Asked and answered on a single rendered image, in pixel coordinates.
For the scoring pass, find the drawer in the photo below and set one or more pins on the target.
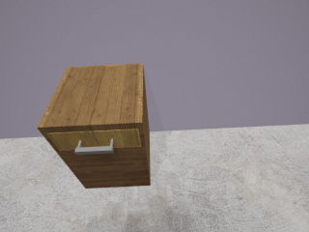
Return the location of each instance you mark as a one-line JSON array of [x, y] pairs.
[[96, 138]]

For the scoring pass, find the cabinet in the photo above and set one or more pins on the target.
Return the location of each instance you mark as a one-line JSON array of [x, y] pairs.
[[102, 98]]

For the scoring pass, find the handle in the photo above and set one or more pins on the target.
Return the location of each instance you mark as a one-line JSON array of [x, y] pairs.
[[94, 150]]

